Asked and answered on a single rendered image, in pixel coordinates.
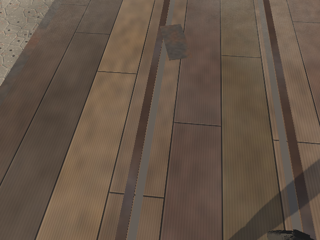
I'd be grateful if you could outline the robot right hand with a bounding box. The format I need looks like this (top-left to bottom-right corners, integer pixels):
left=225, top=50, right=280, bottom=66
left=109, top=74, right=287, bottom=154
left=267, top=229, right=314, bottom=240

